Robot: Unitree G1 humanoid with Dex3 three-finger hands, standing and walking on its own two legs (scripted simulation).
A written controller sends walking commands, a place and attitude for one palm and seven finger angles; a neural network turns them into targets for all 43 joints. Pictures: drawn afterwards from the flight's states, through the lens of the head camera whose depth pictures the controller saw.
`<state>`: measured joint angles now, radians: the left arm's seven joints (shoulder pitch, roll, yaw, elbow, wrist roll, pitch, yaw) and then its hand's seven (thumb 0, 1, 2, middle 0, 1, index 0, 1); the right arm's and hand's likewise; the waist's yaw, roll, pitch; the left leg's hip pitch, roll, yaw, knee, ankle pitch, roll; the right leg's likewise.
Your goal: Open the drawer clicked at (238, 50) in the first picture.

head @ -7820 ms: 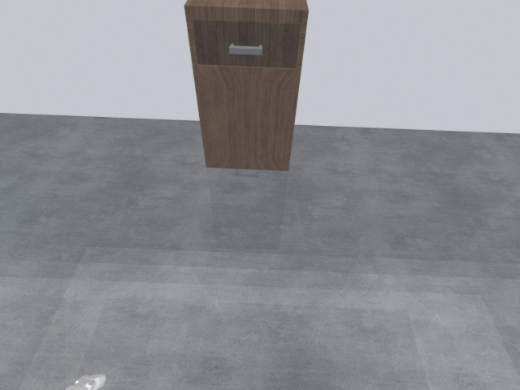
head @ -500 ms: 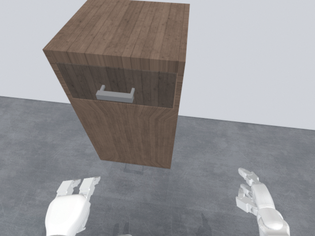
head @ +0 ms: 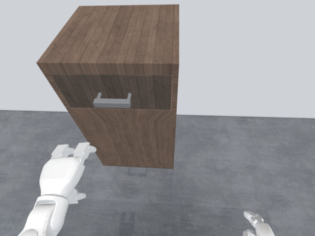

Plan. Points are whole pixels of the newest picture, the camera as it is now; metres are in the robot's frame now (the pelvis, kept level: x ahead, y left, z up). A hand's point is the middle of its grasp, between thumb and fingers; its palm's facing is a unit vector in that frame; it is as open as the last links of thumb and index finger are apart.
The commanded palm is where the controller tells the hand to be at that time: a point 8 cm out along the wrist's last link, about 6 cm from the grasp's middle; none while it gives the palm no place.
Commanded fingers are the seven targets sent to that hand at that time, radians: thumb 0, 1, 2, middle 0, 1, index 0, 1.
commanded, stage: raise the hand with hooked fingers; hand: left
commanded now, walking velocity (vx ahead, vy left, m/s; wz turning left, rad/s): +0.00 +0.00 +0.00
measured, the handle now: (113, 99) +0.57 +0.23 -0.05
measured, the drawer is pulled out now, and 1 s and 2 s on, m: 0.00 0.00 0.00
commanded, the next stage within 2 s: move the hooked fingers above the handle in 0.92 s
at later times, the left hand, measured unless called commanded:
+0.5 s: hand (60, 136) +0.31 +0.27 +0.09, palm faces +0.05 -0.05 -1.00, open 13.8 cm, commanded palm +0.29 +0.27 +0.15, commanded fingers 0.00 -0.50 0.30 -0.30 -1.20 -0.30 -1.20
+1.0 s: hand (67, 133) +0.32 +0.25 +0.10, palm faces +0.09 -0.07 -0.99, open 13.9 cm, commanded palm +0.29 +0.25 +0.15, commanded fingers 0.00 -0.50 0.30 -0.30 -1.20 -0.30 -1.20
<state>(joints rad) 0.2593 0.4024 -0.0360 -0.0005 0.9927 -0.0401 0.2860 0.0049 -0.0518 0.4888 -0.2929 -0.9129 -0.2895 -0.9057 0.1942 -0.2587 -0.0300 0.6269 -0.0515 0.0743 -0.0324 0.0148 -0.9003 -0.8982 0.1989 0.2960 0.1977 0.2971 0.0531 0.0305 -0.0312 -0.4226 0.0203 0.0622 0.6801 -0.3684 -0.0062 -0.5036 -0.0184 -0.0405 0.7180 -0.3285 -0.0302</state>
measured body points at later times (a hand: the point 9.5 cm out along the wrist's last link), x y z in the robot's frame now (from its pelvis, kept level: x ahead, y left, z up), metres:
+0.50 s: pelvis +0.01 +0.03 +0.02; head +0.03 +0.00 +0.47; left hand +0.30 +0.27 +0.14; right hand +0.22 -0.17 -0.09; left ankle -0.02 +0.13 -0.72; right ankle +0.02 -0.10 -0.72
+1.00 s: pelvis +0.01 +0.01 +0.02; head +0.04 -0.02 +0.47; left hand +0.30 +0.25 +0.15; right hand +0.20 -0.22 -0.10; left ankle -0.02 +0.13 -0.72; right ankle +0.02 -0.10 -0.72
